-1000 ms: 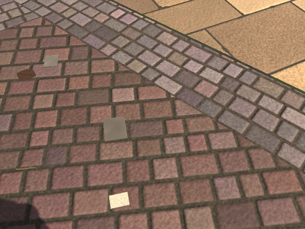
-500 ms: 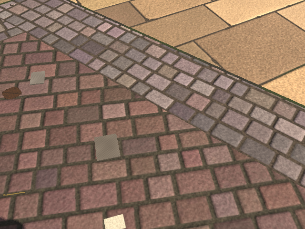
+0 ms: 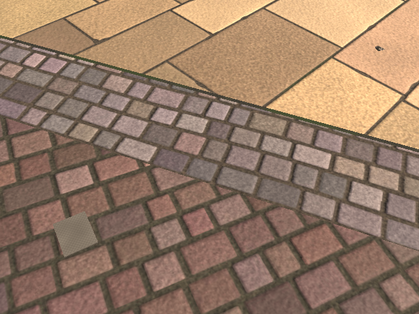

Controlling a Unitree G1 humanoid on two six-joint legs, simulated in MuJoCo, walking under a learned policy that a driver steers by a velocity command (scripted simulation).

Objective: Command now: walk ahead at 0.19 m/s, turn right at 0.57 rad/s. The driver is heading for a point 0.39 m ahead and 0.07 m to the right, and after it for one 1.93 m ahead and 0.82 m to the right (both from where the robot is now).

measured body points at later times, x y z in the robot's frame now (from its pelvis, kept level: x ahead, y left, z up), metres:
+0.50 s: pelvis +0.13 -0.10 -0.02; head +0.16 -0.12 +0.43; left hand +0.40 +0.09 -0.10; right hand +0.06 -0.38 -0.14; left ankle +0.01 +0.11 -0.70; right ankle +0.16 -0.21 -0.74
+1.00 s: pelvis +0.32 -0.18 -0.01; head +0.36 -0.18 +0.44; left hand +0.50 +0.06 -0.14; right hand +0.41 -0.47 -0.10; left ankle +0.46 -0.12 -0.74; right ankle +0.17 -0.23 -0.69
